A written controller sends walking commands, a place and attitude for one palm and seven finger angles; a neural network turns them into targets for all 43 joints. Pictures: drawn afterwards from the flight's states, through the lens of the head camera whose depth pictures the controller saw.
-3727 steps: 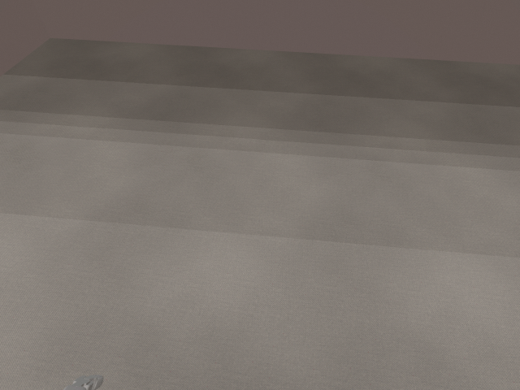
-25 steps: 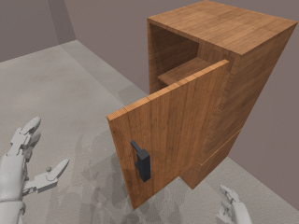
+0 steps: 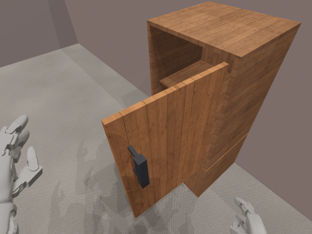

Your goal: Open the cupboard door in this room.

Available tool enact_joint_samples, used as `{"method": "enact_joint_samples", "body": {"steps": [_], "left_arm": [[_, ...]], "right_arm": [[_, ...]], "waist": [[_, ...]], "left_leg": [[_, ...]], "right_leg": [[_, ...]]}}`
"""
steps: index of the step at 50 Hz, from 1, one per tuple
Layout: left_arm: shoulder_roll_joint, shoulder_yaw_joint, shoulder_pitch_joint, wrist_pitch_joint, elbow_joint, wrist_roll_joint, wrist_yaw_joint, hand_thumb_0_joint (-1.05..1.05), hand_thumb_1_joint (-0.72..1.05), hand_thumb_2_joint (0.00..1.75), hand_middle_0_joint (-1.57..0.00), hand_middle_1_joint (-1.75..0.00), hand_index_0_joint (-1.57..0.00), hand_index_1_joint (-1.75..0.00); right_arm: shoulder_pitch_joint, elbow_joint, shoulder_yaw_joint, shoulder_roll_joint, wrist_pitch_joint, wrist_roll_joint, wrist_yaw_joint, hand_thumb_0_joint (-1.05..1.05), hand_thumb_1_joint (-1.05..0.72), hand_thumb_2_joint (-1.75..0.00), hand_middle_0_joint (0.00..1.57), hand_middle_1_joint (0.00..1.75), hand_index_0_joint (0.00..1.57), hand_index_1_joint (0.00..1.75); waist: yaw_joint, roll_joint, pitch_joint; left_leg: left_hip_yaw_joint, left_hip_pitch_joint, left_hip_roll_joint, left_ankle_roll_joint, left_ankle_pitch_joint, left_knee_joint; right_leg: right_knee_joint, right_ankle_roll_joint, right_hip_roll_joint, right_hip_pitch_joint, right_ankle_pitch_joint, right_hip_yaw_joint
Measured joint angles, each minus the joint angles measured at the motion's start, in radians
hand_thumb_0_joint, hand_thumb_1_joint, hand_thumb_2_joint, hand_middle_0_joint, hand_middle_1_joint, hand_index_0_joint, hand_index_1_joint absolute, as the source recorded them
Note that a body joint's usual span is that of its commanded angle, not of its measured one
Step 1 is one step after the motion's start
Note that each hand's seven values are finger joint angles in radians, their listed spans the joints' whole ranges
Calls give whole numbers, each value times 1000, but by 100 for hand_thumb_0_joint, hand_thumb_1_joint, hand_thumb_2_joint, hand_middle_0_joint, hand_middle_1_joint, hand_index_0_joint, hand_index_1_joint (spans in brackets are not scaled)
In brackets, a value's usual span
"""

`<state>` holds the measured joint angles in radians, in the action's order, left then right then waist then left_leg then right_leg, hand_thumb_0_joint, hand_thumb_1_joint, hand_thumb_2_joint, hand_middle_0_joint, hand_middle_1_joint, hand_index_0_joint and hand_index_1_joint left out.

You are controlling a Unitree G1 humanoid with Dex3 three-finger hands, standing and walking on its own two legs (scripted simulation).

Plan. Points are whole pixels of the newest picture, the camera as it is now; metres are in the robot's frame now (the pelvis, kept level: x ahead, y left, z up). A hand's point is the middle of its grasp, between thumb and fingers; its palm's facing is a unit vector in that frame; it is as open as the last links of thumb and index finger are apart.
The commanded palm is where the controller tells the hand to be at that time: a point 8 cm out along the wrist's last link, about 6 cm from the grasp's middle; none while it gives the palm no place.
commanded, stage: draw the hand back to the body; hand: left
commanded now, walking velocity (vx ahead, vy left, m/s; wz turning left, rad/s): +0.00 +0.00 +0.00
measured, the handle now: (137, 166) +0.28 +0.10 +0.02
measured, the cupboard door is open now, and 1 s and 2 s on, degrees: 86 86 86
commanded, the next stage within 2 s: step back with the hand held close in 0.04 s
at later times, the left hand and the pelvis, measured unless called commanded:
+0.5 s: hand (31, 177) +0.17 +0.27 +0.15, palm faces +0.34 -0.79 -0.51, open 7.4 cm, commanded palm +0.11 +0.31 +0.17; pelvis -0.04 +0.01 +0.00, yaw -1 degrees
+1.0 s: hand out of the picture +0.07 +0.29 +0.16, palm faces +0.50 -0.71 -0.49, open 7.4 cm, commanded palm +0.01 +0.33 +0.17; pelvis -0.12 +0.02 -0.03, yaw +3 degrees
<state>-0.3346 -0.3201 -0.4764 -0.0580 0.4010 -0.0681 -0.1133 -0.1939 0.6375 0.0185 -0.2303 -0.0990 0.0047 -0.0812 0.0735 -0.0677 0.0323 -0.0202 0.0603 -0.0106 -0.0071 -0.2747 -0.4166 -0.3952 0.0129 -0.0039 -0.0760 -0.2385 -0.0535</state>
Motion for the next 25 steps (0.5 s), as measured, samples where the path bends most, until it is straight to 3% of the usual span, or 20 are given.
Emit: {"method": "enact_joint_samples", "body": {"steps": [10,17,25], "left_arm": [[1,-10,18,-15,-15,1,1,1,88,90,-21,-30,-21,-30],[-29,-57,-19,-71,2,15,0,1,89,90,-21,-30,-21,-30],[-81,-65,-85,-78,74,18,-6,1,88,90,-21,-30,-21,-30]], "right_arm": [[5,3,0,3,-4,-3,1,2,-91,-90,21,30,20,30],[32,-42,-5,-4,47,1,5,2,-91,-90,21,30,20,30],[30,-79,-32,-8,88,-7,-8,2,-91,-90,21,30,20,30]], "waist": [[-2,-6,2],[-45,7,-7],[-67,44,5]], "left_leg": [[2,6,-6,3,9,1],[-6,101,-6,-2,21,-25],[-30,165,16,-20,44,-47]], "right_leg": [[10,4,-6,-1,13,-2],[6,-2,-6,-90,41,5],[-47,-20,18,-174,54,29]]}}
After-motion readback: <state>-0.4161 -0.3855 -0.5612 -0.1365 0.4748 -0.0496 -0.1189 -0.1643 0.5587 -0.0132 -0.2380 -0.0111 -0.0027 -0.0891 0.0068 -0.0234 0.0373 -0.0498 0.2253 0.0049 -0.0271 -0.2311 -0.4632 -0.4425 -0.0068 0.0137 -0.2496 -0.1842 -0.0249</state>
